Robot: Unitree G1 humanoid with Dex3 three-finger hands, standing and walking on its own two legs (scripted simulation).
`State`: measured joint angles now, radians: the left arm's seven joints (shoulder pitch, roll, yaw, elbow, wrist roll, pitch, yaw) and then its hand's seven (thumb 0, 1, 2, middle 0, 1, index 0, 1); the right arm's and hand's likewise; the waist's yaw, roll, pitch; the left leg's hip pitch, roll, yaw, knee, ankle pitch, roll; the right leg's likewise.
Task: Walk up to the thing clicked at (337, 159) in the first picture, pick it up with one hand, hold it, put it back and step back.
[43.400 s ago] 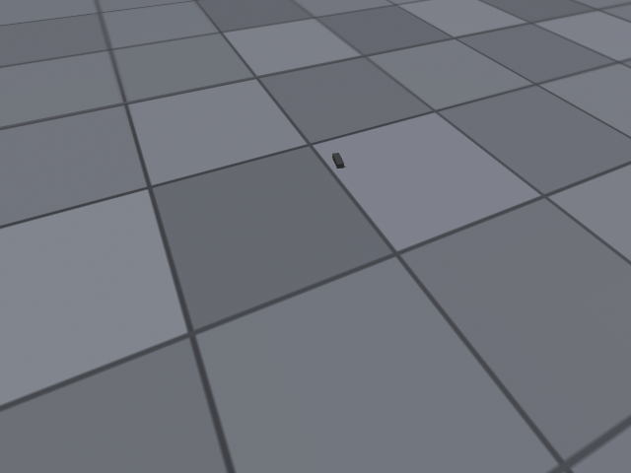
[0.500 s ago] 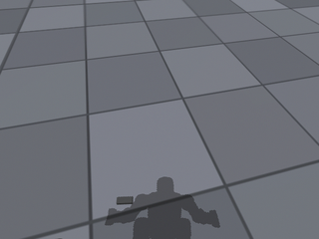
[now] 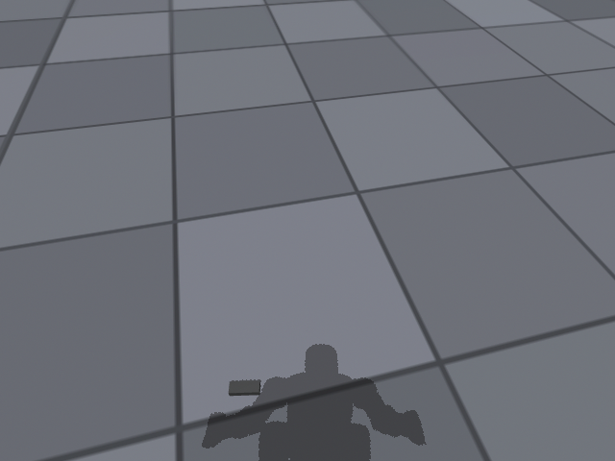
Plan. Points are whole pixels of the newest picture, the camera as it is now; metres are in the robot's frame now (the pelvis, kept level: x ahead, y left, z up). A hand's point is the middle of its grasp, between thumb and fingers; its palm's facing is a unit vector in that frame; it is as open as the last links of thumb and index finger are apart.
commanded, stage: stand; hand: left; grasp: from above
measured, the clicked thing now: (244, 388) +0.46 +0.20 -0.77
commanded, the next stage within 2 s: rise first in 1.42 s
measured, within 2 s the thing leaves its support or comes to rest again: neither
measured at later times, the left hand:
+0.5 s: hand out of the picture +0.08 +0.25 -0.16, palm faces -0.03 -0.94 -0.33, open 7.3 cm
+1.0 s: hand out of the picture +0.08 +0.25 -0.16, palm faces -0.03 -0.94 -0.33, open 7.3 cm
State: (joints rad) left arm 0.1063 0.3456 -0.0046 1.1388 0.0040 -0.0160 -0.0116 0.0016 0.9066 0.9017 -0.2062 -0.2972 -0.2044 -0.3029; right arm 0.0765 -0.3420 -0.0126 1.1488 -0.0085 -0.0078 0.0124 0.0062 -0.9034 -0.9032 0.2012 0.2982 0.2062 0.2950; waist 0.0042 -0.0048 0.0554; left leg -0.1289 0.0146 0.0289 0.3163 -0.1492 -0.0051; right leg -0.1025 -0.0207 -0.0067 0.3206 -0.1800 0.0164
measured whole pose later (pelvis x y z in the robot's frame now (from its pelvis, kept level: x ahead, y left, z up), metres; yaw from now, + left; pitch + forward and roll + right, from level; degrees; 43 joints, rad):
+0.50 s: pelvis +0.00 +0.00 +0.00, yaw +0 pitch -2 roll +0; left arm 0.11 0.35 -0.01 1.13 0.00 -0.01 -0.01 0.00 0.91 0.90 -0.21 -0.30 -0.20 -0.30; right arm 0.09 -0.35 -0.01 1.15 -0.01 -0.01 0.01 0.01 -0.90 -0.90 0.20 0.30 0.21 0.29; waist 0.00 0.00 0.06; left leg -0.12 0.01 0.03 0.31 -0.15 0.00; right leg -0.09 -0.02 -0.01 0.32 -0.18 0.02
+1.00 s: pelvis +0.01 +0.00 +0.00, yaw +0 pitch -2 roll +0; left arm 0.11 0.35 -0.01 1.12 0.01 -0.01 -0.01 0.00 0.91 0.90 -0.21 -0.30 -0.20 -0.30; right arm 0.09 -0.35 0.00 1.14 -0.01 -0.01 0.01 0.01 -0.90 -0.90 0.20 0.30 0.21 0.29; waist 0.00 0.00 0.05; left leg -0.11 0.01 0.02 0.31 -0.17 -0.01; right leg -0.08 -0.02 -0.01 0.31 -0.20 0.02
